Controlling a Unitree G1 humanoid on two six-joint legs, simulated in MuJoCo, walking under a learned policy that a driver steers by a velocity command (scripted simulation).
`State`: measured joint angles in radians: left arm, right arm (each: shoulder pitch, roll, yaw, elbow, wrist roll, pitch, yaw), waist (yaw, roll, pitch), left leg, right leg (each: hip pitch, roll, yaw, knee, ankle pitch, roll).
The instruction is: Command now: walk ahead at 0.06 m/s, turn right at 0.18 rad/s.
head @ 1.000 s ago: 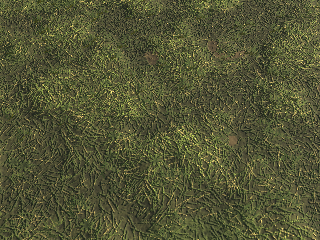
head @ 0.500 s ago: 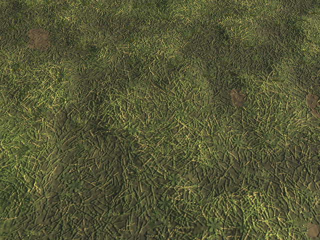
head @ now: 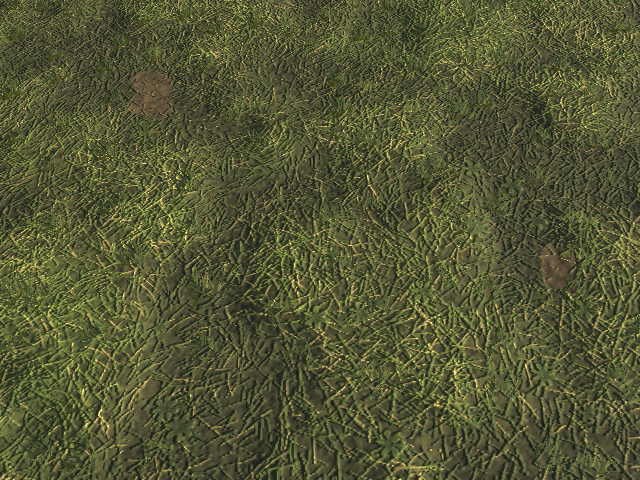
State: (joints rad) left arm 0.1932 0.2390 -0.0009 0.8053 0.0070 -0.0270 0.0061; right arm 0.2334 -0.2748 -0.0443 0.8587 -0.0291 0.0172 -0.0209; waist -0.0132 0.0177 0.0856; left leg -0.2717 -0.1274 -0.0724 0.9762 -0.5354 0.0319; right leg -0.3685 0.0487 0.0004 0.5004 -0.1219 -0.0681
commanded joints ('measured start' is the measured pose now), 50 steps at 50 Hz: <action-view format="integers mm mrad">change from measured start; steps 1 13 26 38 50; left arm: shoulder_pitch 13 23 17 -12 -39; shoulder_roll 171 188 145 114 136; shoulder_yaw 50 107 105 80 37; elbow -43 -35 -35 -106 -42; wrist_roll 1 14 19 -1 14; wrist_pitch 17 70 96 89 36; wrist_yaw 2 -9 -35 -44 27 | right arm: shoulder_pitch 91 14 -15 -1 52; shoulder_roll -102 -69 -116 -193 -84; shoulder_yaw -19 0 -9 -54 -16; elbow -22 -51 -121 -105 -33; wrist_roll -1 25 3 13 19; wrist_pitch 23 17 -21 -8 40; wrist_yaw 2 -25 -35 2 26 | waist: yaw -26 16 14 16 7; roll -135 -169 107 148 -134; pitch -117 -140 -67 -131 -84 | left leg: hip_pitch -92 -9 196 166 -67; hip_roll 64 42 338 400 136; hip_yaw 12 33 -43 103 47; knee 62 -271 -670 -449 -160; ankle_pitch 42 101 713 774 152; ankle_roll -34 -29 170 104 -55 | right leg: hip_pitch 153 66 -241 138 284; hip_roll -228 -165 12 4 -244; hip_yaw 338 465 40 -93 58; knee -212 -301 601 -24 -185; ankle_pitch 285 -235 -273 -189 436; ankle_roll -150 -109 123 46 -100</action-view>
